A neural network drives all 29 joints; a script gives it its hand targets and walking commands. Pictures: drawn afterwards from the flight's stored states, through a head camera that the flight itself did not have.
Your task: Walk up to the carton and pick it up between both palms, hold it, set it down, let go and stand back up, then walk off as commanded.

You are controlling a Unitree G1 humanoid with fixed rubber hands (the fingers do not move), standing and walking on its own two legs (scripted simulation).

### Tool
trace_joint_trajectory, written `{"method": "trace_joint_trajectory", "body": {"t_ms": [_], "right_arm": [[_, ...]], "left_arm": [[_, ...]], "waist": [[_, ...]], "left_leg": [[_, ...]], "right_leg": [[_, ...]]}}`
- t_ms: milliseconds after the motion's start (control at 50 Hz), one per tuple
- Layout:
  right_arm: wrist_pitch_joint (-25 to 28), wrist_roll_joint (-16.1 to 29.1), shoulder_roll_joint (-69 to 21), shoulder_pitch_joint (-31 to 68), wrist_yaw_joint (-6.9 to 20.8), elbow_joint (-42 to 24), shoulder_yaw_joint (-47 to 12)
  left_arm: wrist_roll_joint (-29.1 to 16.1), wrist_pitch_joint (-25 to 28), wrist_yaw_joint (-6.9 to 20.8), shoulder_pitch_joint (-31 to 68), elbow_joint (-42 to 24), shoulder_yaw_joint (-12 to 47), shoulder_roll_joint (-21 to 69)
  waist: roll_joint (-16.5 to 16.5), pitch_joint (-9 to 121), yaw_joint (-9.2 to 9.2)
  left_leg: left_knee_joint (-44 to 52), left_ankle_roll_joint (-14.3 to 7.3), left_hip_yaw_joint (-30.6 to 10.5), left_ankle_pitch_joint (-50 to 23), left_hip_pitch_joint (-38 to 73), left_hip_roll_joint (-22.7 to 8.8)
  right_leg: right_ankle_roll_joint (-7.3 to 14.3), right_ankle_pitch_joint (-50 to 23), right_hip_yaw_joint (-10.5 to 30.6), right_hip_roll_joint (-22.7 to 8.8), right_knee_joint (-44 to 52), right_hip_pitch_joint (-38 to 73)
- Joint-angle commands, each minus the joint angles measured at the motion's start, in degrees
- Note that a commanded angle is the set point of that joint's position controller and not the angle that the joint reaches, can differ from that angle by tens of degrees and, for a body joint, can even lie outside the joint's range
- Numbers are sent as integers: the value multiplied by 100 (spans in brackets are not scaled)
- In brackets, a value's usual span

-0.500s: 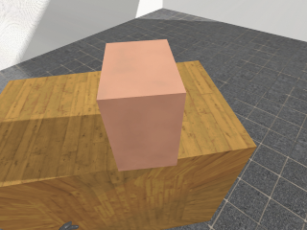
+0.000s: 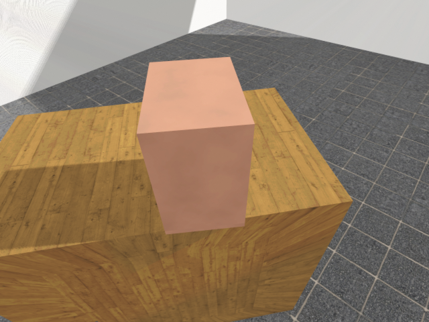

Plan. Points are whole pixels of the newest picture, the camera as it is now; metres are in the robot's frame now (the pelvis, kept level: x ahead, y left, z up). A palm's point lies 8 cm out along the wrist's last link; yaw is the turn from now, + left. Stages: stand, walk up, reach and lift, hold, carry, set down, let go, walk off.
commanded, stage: walk off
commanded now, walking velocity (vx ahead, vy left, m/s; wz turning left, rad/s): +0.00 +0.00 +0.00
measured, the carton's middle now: (197, 145) +0.45 +0.04 +0.12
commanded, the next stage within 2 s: none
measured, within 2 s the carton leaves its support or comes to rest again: neither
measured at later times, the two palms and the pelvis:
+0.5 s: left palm out of the picture +0.01 +0.26 -0.09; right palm out of the picture +0.04 -0.35 -0.13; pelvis -0.07 -0.04 -0.02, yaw +0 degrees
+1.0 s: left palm out of the picture -0.05 +0.32 -0.14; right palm out of the picture -0.13 -0.31 -0.12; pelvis -0.20 +0.03 -0.05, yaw +2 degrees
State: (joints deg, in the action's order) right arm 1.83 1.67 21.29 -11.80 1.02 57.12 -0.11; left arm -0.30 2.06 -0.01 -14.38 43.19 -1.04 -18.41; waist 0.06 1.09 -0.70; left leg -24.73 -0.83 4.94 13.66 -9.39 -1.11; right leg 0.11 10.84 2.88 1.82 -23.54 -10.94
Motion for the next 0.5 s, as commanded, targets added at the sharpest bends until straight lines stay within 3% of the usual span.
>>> {"method": "trace_joint_trajectory", "body": {"t_ms": [0, 40, 60, 80, 100, 120, 160, 180, 200, 220, 240, 260, 300, 320, 340, 360, 380, 400, 420, 440, 480], "right_arm": [[119, -336, 1103, 117, -56, -200, 266], [108, -305, 1155, 218, -53, -219, 306], [96, -305, 1119, 321, -72, -263, 282], [9, -279, 1444, 113, -55, -814, 543], [-24, -269, 1385, 27, -68, -875, 537], [-72, -278, 1379, -31, -92, -943, 524], [-156, -294, 1520, -105, -70, -1054, 611], [-173, -267, 1677, 23, -79, -1195, 647], [-187, -285, 1861, 177, -64, -1331, 686], [-196, -314, 1905, 367, -53, -1494, 690], [-217, -342, 1935, 453, -61, -1651, 710], [-239, -386, 1893, 617, -118, -1718, 682], [-313, -418, 1723, 714, -113, -1688, 662], [-338, -367, 1646, 680, -121, -1715, 660], [-392, -334, 1414, 711, -122, -1705, 666], [-428, -249, 1148, 370, -103, -1749, 590], [-441, -168, 998, 51, -131, -1812, 566], [-469, -174, 1116, -259, -161, -1752, 604], [-540, -158, 1435, -205, -174, -1673, 744], [-522, -162, 1357, -56, -198, -1750, 688], [-513, -200, 1551, -22, -177, -1719, 751]], "left_arm": [[151, 125, -43, 265, 190, -257, -1248], [185, 131, -39, 281, 261, -298, -1438], [142, 107, -29, 224, 247, -260, -1286], [-4, 35, -79, 265, 126, -523, -1441], [-8, -39, -92, 178, 48, -541, -1453], [-33, -62, -81, 197, 3, -557, -1477], [40, -152, -70, 301, -211, -605, -1370], [75, -203, -43, 321, -269, -663, -1342], [96, -262, -34, 255, -241, -640, -1242], [117, -316, -6, 163, -245, -660, -1296], [112, -355, -8, 101, -230, -670, -1365], [77, -368, 1, 0, -198, -659, -1319], [57, -333, 25, -169, -128, -642, -1329], [71, -298, 26, -335, -65, -657, -1358], [94, -229, -1, -396, -40, -633, -1364], [111, -183, -18, -327, -82, -715, -1708], [141, -141, -58, -229, -175, -809, -1938], [98, -127, -80, -156, -261, -822, -2037], [124, -194, -113, 299, -400, -817, -1978], [174, -217, -129, 529, -521, -741, -1773], [202, -191, -155, 377, -603, -744, -1614]], "waist": [[-2, -311, -10], [20, -291, -103], [31, -202, -44], [-40, -610, 43], [-60, -446, 61], [-306, -341, -25], [-211, -530, -78], [-562, -500, -65], [-947, -654, 28], [-990, -680, 55], [-1098, -809, 58], [-1028, -972, 129], [-971, -943, 222], [-665, -814, 310], [-33, -960, 352], [1079, -706, 202], [1276, -274, 96], [946, 2, -28], [895, -107, 125], [992, -353, 98], [917, -528, 131]], "left_leg": [[736, -257, -880, -290, -3, -738], [678, -195, -840, -357, 79, -680], [699, -229, -895, -419, 147, -713], [-296, -301, -691, -2326, -365, -585], [-466, -343, -611, -2377, -350, -570], [-501, -479, -660, -2369, -231, -588], [-221, -832, -1017, -1968, -347, -1004], [79, -1161, -1506, -1963, -733, -1399], [576, -1565, -1914, -2163, -1156, -1952], [758, -1732, -1968, -1973, -1394, -2137], [840, -1792, -2008, -1627, -1644, -2129], [607, -1714, -1858, -1758, -1498, -2097], [209, -1328, -1460, -1767, -1250, -1651], [-217, -998, -1160, -1762, -1134, -1329], [-1205, -550, -783, -1563, -878, -730], [-2168, -193, -593, 61, -1285, 176], [-3081, -122, -947, 1917, -1774, 746], [-3803, -182, -1363, 2164, -1935, 792], [-4178, -221, -1617, 2038, -1719, 812], [-4438, -206, -1621, 1859, -1877, 866], [-4507, -30, -1483, 1541, -2022, 765]], "right_leg": [[260, -363, 617, -826, 420, -94], [280, -442, 594, -770, 472, -181], [274, -565, 561, -755, 506, -47], [346, -2217, 362, -728, -312, -575], [479, -2533, 390, -761, -543, -623], [516, -2356, 461, -759, -867, -767], [443, -1151, 244, -454, -1419, -1150], [323, -39, 62, -135, -2065, -938], [155, 1514, -237, 86, -2718, -876], [112, 2019, -177, 116, -3244, -770], [118, 2099, -107, 151, -3675, -868], [188, 2025, 179, -56, -3334, -1003], [245, 1568, 17, -241, -2169, -838], [260, 1039, 25, -346, -1044, -503], [296, 270, 389, -516, 331, -659], [476, -1465, 1340, -1117, 644, -259], [959, -2793, 2096, -1692, 250, 176], [966, -2341, 2201, -1849, 185, 143], [1051, -1177, 2053, -1952, 330, -683], [1125, -939, 2017, -1898, 449, -743], [836, -1364, 1480, -1463, 310, -269]]}}
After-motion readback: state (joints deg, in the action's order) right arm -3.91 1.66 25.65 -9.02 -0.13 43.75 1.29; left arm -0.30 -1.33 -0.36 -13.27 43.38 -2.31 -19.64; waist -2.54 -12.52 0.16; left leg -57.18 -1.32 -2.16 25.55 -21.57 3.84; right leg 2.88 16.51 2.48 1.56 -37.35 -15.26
